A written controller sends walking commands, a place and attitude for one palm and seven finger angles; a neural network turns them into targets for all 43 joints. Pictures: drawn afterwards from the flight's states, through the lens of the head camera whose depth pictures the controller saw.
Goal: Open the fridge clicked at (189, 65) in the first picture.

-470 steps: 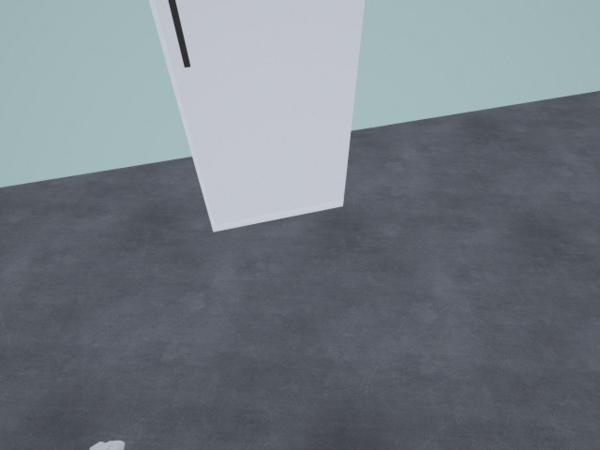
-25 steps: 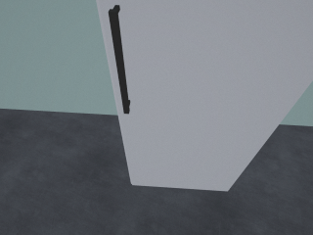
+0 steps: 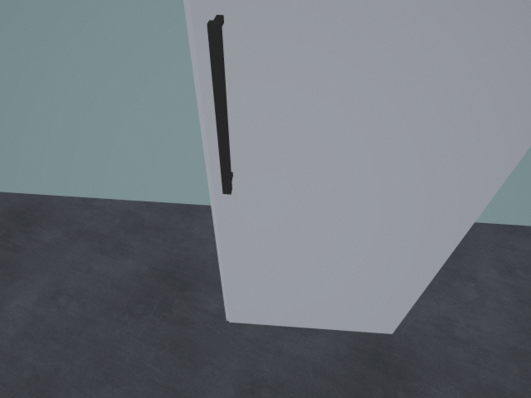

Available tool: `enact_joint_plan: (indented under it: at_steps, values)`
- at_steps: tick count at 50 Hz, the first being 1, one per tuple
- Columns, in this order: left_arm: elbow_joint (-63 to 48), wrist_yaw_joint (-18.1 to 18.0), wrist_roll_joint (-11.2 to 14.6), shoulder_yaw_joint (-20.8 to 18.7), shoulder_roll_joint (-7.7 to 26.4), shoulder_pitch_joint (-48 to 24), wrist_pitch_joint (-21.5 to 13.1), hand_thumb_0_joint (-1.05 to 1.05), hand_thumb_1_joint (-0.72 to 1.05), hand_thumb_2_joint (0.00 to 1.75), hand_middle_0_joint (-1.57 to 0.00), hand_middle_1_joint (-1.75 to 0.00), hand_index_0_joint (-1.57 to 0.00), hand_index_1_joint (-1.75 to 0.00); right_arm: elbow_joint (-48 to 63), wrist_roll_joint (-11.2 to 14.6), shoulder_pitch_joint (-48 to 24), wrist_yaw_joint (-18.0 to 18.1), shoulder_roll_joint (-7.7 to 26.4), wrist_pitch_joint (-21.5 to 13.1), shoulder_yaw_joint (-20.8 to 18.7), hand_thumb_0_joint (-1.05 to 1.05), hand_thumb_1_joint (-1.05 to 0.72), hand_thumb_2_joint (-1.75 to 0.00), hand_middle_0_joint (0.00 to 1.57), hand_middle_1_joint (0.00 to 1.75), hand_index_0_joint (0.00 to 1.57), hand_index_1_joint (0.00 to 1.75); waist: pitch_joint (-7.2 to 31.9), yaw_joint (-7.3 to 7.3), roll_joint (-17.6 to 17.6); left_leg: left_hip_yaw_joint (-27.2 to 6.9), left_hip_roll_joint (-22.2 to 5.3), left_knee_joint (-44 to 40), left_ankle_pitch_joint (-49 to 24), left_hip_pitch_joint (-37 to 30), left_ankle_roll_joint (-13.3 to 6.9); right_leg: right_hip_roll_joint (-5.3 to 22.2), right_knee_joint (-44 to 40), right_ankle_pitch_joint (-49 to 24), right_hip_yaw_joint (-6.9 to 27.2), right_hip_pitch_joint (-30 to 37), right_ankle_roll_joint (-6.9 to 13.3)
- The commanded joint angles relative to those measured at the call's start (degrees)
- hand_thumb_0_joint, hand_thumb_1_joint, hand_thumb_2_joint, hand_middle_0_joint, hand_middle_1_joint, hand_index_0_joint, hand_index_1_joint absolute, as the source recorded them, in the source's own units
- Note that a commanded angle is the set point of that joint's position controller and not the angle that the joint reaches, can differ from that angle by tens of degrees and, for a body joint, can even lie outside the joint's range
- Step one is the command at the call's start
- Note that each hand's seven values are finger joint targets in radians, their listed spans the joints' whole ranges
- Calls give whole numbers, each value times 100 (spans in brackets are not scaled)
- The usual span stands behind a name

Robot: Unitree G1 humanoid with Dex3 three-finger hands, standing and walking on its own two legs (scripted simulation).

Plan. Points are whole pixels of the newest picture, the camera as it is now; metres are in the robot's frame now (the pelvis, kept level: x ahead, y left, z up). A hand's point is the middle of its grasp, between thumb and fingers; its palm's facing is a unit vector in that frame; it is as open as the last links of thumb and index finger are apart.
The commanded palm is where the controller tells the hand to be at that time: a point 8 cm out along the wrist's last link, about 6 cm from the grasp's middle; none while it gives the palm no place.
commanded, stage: come to a stop and stand still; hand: left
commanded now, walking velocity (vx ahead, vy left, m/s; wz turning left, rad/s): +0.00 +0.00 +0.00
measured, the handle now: (223, 118) +0.51 +0.10 +0.19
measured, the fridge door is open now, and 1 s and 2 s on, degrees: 0 0 0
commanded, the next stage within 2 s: look again from close up in 0.34 s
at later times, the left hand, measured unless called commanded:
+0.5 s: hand out of the picture -0.01 +0.23 -0.16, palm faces -0.01 -0.96 -0.28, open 7.4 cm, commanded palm none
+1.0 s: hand out of the picture -0.01 +0.20 -0.16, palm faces +0.00 -0.98 -0.22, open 7.3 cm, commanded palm none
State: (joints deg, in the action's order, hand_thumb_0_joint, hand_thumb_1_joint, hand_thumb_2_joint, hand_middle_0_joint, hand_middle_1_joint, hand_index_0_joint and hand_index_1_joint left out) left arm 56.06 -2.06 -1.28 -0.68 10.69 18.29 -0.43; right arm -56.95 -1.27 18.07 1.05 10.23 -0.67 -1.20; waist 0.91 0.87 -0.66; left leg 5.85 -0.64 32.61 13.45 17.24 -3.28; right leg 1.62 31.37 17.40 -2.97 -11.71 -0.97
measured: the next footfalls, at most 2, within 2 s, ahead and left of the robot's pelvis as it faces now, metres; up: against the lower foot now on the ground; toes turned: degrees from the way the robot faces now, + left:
none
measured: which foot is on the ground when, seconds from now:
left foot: down 0.00-1.00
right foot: down 0.00-1.00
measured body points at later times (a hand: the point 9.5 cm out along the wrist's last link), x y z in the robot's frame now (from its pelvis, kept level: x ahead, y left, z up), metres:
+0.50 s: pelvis -0.02 +0.01 +0.01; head -0.02 +0.02 +0.46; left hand -0.01 +0.28 -0.14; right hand +0.04 -0.27 -0.12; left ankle +0.05 +0.08 -0.73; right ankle +0.00 -0.13 -0.73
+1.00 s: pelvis -0.01 +0.01 +0.01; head -0.02 +0.02 +0.46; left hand -0.01 +0.25 -0.15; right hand +0.01 -0.24 -0.14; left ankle +0.05 +0.08 -0.73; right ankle +0.00 -0.13 -0.73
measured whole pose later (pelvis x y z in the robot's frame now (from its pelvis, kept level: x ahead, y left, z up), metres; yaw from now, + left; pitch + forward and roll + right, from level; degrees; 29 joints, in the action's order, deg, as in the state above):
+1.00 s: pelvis -0.01 +0.01 +0.01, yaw +0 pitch -2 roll -1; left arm 60.8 -1.6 -1.4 0.8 12.1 17.6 -0.5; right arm -62.8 -0.4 13.6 -0.2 11.9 0.1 -0.4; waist -1.4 0.0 0.5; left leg 6.1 0.8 22.3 6.9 13.5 -3.7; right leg 2.4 22.9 11.6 -2.9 -8.8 -1.8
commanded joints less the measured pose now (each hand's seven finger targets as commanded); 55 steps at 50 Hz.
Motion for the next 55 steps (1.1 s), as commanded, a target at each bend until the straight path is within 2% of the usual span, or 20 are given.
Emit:
enact_joint_plan:
  at_steps: [1,4,9,12,14,16,23,29,34,38,42,51,55]
  values:
    - [-401,-43,-25,-147,823,200,-82,0,90,90,-20,-30,-20,-30,400,16,-59,11,965,-121,-199,0,-90,-90,20,30,20,30,-498,-77,-57,-989,-633,-1111,19,87,11,325,-621,-470,466,-267,346]
    - [-465,-16,-33,-163,983,78,-66,0,90,90,-20,-30,-20,-30,474,8,-281,-18,1175,-99,-233,0,-90,-90,20,30,20,30,-554,-73,-50,-1093,-671,-1409,677,109,25,319,-713,-228,452,-316,316]
    - [-474,25,-52,-163,1158,5,-54,0,90,90,-20,-30,-20,-30,501,13,-547,-61,1404,-91,-244,0,-90,-90,20,30,20,30,-461,-104,-100,-1172,-722,-1711,1093,74,43,345,-842,-128,429,-197,278]
    - [-433,39,-51,-149,1243,-22,-67,0,90,90,-20,-30,-20,-30,470,22,-607,-81,1464,-85,-231,0,-90,-90,20,30,20,30,-345,-89,56,-1154,-701,-1699,977,-79,59,398,-963,-114,462,-175,278]
    - [-387,51,-53,-137,1289,-32,-66,0,90,90,-20,-30,-20,-30,432,29,-668,-91,1512,-75,-233,0,-90,-90,20,30,20,30,-378,-79,-13,-1151,-697,-1744,1081,-104,82,413,-1044,-13,487,-238,268]
    - [-333,52,-50,-126,1338,-29,-77,0,90,90,-20,-30,-20,-30,378,36,-659,-96,1547,-83,-221,0,-90,-90,20,30,20,30,-247,-77,-3,-1143,-703,-1730,877,-200,84,437,-1051,-173,481,-127,276]
    - [-92,50,-39,-80,1364,32,-79,0,90,90,-20,-30,-20,-30,163,63,-663,-105,1572,-64,-198,0,-90,-90,20,30,20,30,-293,-72,12,-1127,-708,-1821,909,-273,125,490,-1197,-111,477,-121,249]
    - [105,37,-37,-54,1300,140,-72,0,90,90,-20,-30,-20,-30,-36,79,-622,-101,1513,-44,-180,0,-90,-90,20,30,20,30,-364,-88,-72,-1133,-705,-1916,1012,-243,152,497,-1245,-88,461,-82,232]
    - [201,20,-37,-35,1200,188,-71,0,90,90,-20,-30,-20,-30,-159,85,-558,-96,1400,-25,-165,0,-90,-90,20,30,20,30,-462,-94,44,-1119,-684,-1926,1003,-212,167,498,-1287,-35,474,-116,218]
    - [242,4,-27,-21,1112,217,-88,0,90,90,-20,-30,-20,-30,-241,91,-489,-90,1284,-36,-141,0,-90,-90,20,30,20,30,-346,-79,80,-1041,-659,-1823,642,-363,177,535,-1325,-177,505,-76,231]
    - [268,-15,-20,-3,1010,200,-104,0,90,90,-20,-30,-20,-30,-290,96,-435,-84,1153,-42,-113,0,-90,-90,20,30,20,30,-399,-72,176,-957,-624,-1712,266,-400,187,563,-1360,-371,516,-48,225]
    - [343,-36,-27,10,783,319,-72,0,90,90,-20,-30,-20,-30,-371,93,-317,-74,912,-8,-99,0,-90,-90,20,30,20,30,-494,-85,-30,-999,-629,-1859,557,-294,220,521,-1353,-315,446,-25,180]
    - [358,-43,-29,13,684,385,-71,0,90,90,-20,-30,-20,-30,-399,94,-233,-67,811,-4,-89,0,-90,-90,20,30,20,30,-459,-91,67,-1001,-634,-1851,492,-331,222,500,-1328,-396,436,-9,172]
